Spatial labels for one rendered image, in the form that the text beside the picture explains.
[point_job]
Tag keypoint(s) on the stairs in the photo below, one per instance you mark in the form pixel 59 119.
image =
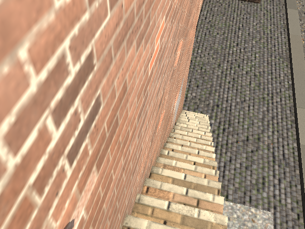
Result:
pixel 182 191

